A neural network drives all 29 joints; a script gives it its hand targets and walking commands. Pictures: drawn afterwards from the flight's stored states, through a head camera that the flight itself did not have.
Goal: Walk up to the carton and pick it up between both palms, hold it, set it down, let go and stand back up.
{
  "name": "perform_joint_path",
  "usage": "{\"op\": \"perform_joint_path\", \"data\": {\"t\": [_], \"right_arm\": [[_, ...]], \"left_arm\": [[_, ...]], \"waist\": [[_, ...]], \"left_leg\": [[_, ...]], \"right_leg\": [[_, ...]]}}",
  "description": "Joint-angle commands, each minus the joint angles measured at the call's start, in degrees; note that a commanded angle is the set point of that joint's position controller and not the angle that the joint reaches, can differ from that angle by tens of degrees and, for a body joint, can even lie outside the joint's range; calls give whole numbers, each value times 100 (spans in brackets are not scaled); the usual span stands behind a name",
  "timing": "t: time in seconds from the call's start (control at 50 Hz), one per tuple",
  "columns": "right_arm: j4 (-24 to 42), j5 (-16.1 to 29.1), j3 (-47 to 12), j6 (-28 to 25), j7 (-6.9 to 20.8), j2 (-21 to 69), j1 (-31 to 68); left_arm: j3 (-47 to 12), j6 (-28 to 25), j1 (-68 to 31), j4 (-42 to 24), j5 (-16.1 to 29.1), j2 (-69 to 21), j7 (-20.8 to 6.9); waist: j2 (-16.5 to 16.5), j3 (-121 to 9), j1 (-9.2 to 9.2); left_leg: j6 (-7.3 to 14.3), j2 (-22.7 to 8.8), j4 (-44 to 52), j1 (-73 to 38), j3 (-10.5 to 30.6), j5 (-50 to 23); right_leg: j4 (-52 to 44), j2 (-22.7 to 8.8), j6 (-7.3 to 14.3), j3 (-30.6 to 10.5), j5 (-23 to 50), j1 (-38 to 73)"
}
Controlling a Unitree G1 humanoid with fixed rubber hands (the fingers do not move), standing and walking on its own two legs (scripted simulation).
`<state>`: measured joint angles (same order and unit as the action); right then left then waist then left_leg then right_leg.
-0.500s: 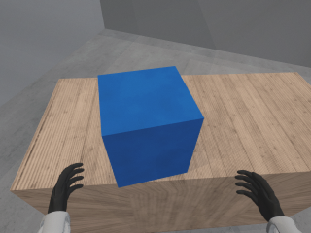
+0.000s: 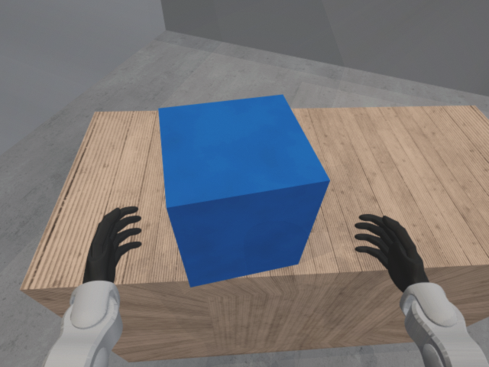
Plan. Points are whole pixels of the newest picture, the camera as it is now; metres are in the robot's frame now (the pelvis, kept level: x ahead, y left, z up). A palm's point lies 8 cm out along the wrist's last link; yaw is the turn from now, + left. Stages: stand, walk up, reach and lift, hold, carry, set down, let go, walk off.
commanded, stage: reach and lift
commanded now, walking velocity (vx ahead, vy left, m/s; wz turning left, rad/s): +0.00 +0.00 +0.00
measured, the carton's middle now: (235, 193) +0.38 +0.08 +0.06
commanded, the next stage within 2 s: none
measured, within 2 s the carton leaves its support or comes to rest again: neither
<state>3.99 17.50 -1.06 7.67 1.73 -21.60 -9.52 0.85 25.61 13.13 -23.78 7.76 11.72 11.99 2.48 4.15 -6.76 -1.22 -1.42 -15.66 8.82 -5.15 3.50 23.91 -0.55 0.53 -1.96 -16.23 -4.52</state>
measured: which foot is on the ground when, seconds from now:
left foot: down 0.00-1.00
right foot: down 0.00-1.00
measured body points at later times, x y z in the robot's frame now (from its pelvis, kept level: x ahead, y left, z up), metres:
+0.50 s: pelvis +0.00 +0.00 +0.00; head +0.00 +0.01 +0.45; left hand +0.25 +0.25 +0.14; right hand +0.35 -0.16 +0.14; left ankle +0.06 +0.14 -0.75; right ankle -0.03 -0.11 -0.75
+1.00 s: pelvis +0.00 -0.01 +0.00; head +0.00 +0.01 +0.45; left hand +0.30 +0.26 +0.17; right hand +0.41 -0.13 +0.19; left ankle +0.06 +0.14 -0.75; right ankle -0.03 -0.11 -0.75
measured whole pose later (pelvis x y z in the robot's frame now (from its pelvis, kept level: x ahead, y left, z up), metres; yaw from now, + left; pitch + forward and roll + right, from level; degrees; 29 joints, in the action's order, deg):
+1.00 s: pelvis +0.00 -0.01 +0.00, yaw +0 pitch -2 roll +1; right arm -13.5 25.9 -2.9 27.2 -5.3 -22.6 34.6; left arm 11.9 54.1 -22.6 -16.2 7.7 11.7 9.7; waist 2.5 2.4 -7.5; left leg -1.5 -2.4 -14.8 10.0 -5.1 2.5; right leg 22.7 0.5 0.8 -2.0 -14.9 -5.6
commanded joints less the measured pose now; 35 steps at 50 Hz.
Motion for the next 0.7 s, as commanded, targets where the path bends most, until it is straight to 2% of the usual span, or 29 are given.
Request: {"op": "perform_joint_path", "data": {"t": [0.0, 0.02, 0.04, 0.08, 0.1, 0.14, 0.16, 0.18, 0.2, 0.22, 0.24, 0.26, 0.28, 0.32, 0.34, 0.36, 0.38, 0.4, 0.42, 0.44, 0.48, 0.5, 0.52, 0.54, 0.56, 0.58, 0.62, 0.64, 0.68], "right_arm": [[1483, 708, 162, 188, -295, -791, 1216], [1518, 727, 175, 237, -309, -909, 1137], [1565, 731, 249, 268, -338, -1001, 1055], [1778, 847, 109, 289, -418, -970, 1507], [1760, 843, 94, 378, -461, -999, 1581], [1789, 908, 70, 382, -473, -967, 1815], [1759, 888, 50, 437, -514, -977, 1565], [1770, 904, 17, 479, -544, -947, 1646], [1831, 983, -82, 433, -591, -858, 2110], [1817, 973, -168, 460, -654, -838, 1993], [1768, 1005, -115, 539, -661, -919, 2215], [1694, 939, -16, 638, -679, -954, 2589], [1643, 970, 13, 700, -677, -988, 2662], [1394, 1020, 9, 893, -646, -927, 3079], [1330, 1029, -19, 941, -621, -976, 3228], [1152, 1059, 63, 1057, -606, -983, 3303], [1049, 1074, 99, 1158, -616, -1093, 3627], [561, 1116, -21, 1303, -605, -1053, 3539], [306, 1084, 120, 1357, -594, -1153, 3784], [80, 1053, 89, 1457, -542, -1244, 4062], [-275, 1052, 93, 1594, -545, -1320, 4470], [-371, 1041, -30, 1599, -544, -1195, 4392], [-429, 1055, -23, 1658, -564, -1302, 4560], [-519, 1085, 61, 1680, -558, -1346, 4541], [-440, 1137, 65, 1665, -546, -1357, 4784], [-587, 1163, -13, 1662, -530, -1381, 4749], [-561, 1193, -24, 1635, -543, -1479, 5189], [-542, 1189, 19, 1612, -556, -1541, 5378], [-648, 1163, 20, 1635, -577, -1538, 5669]], "left_arm": [[967, 456, -747, -1433, 225, 201, -94], [992, 524, -730, -1560, 104, 155, -131], [1008, 599, -652, -1666, 136, 59, -159], [1175, 683, -812, -1898, 104, 272, -145], [1223, 749, -965, -1911, 132, 332, -131], [1141, 793, -1108, -2110, 163, 281, -133], [1231, 859, -972, -2040, 147, 210, -184], [1197, 911, -903, -2132, 180, 232, -148], [1348, 853, -1289, -2072, 236, 377, -185], [1425, 932, -1258, -1797, 221, 411, -240], [1446, 985, -1451, -1798, 253, 448, -273], [1498, 1107, -1808, -1494, 348, 533, -318], [1415, 1118, -1902, -1613, 309, 494, -299], [1458, 1340, -2329, -1388, 307, 512, -248], [1578, 1421, -2318, -1386, 242, 515, -198], [1432, 1541, -2554, -1306, 243, 392, -175], [1503, 1660, -2805, -1317, 274, 529, -149], [1476, 1837, -2703, -989, 213, 338, -176], [1487, 1934, -2933, -788, 143, 316, -171], [1599, 2029, -3110, -515, 102, 360, -207], [1779, 2221, -3448, -345, -28, 490, -169], [1752, 2241, -3335, -331, -34, 343, -207], [1809, 2240, -3621, -431, -50, 384, -206], [1684, 2258, -3647, -736, -4, 398, -202], [1714, 2241, -3891, -1020, -77, 416, -134], [1658, 2250, -3949, -1096, -38, 418, -109], [1695, 2312, -4149, -948, 15, 551, -97], [1629, 2381, -4273, -825, 39, 604, -116], [1590, 2374, -4530, -770, 118, 665, -124]], "waist": [[-142, -896, -43], [-106, -958, -78], [-77, -1094, -12], [-208, -1112, -115], [-161, -1064, -184], [-248, -1150, -130], [-59, -1211, 3], [-240, -1214, -65], [-223, -1310, -116], [-93, -1286, -101], [-212, -1347, -72], [2, -1198, -61], [-127, -1057, -60], [-274, -1170, -89], [-292, -1028, -184], [-407, -1048, -85], [-435, -1162, -81], [-470, -1009, -48], [-383, -987, 76], [-223, -1022, -12], [-327, -997, -110], [-288, -1210, -54], [-229, -1281, -64], [-392, -1566, 50], [-496, -1742, 9], [-596, -1966, 49], [-470, -2047, -51], [-435, -2019, 80], [-376, -2311, 26]], "left_leg": [[-109, 84, -62, -1805, 215, -1249], [-137, 78, -119, -1934, 217, -1578], [-210, 30, -122, -2122, 258, -1829], [-225, 66, -182, -2075, 184, -2041], [-196, 98, -213, -2036, 165, -2042], [-262, 68, -207, -2099, 195, -2230], [-225, 88, -297, -2219, 178, -2504], [-263, 84, -341, -2282, 231, -2583], [-257, 127, -327, -2187, 171, -2575], [-230, 166, -362, -2185, 161, -2601], [-242, 166, -313, -2142, 151, -2314], [-193, 177, -297, -2025, 155, -1934], [-174, 142, -168, -1942, 164, -1701], [-143, 87, -100, -1901, 211, -1292], [-134, 96, -67, -1800, 172, -1213], [-155, 83, -87, -1883, 181, -1205], [-144, 85, -74, -1855, 184, -1100], [-160, 74, -49, -1903, 204, -940], [-155, 33, -25, -1843, 259, -813], [-112, -12, -18, -1770, 303, -674], [-71, 0, 32, -1581, 218, -494], [-43, -2, -40, -1706, 275, -823], [-69, -5, -74, -1689, 296, -807], [-106, -11, -174, -1849, 325, -994], [-162, -19, -171, -1878, 306, -1030], [-189, -12, -256, -1967, 343, -1269], [-184, 27, -305, -1883, 280, -1436], [-181, 26, -330, -1898, 260, -1450], [-168, 25, -362, -1950, 288, -1497]], "right_leg": [[-1267, 209, 136, -234, 749, -1078], [-1268, 268, 183, -236, 958, -991], [-1268, 293, 164, -184, 1102, -963], [-1216, 302, 155, -161, 1202, -817], [-1219, 274, 136, -191, 1187, -819], [-1196, 307, 166, -100, 1331, -819], [-1228, 337, 172, -141, 1589, -766], [-1205, 305, 168, -127, 1775, -776], [-1205, 279, 114, -92, 1821, -700], [-1184, 257, 58, -100, 2180, -703], [-1197, 237, 41, -120, 1765, -763], [-1248, 195, 20, -97, 1527, -865], [-1265, 224, 84, -123, 1098, -881], [-1291, 206, 154, -152, 531, -1102], [-1274, 222, 186, -120, 524, -1138], [-1295, 244, 201, -130, 436, -1163], [-1295, 215, 206, -132, 379, -1140], [-1318, 207, 201, -93, 318, -1189], [-1303, 227, 230, -144, 230, -1183], [-1310, 238, 233, -117, 88, -1293], [-1285, 233, 209, -210, 25, -1278], [-1272, 208, 192, -225, 432, -1139], [-1205, 256, 194, -191, 434, -1105], [-1194, 261, 210, -184, 574, -1117], [-1137, 324, 227, -109, 582, -1086], [-1104, 345, 230, -86, 781, -1122], [-1068, 389, 171, -44, 936, -998], [-1061, 416, 153, 1, 963, -973], [-1029, 388, 122, -29, 1102, -1005]]}}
